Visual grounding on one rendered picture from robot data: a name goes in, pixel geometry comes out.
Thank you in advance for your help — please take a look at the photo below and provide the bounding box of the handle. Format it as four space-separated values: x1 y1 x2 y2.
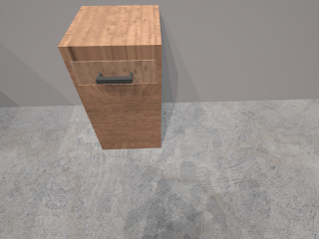
96 72 133 85

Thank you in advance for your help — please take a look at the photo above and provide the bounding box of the cabinet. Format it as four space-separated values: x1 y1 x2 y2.
58 5 161 150

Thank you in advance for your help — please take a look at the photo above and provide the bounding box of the drawer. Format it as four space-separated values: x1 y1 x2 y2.
70 59 157 85

